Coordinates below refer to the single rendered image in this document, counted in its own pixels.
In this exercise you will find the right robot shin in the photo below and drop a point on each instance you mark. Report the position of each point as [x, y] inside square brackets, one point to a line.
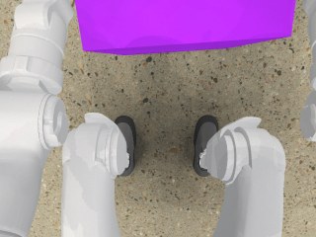
[207, 157]

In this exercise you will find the left robot forearm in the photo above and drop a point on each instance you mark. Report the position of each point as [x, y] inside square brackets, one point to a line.
[37, 46]

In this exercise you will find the robot left upper arm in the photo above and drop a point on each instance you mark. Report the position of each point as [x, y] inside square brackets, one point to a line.
[31, 124]

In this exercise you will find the robot right upper arm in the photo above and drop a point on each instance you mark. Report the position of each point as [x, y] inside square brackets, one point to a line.
[307, 118]

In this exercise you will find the right robot thigh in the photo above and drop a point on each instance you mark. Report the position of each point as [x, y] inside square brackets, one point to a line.
[246, 158]

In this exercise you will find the right robot forearm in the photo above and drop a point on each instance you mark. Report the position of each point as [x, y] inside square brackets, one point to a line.
[309, 7]

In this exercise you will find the carton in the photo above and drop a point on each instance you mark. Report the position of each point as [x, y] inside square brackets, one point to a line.
[130, 27]

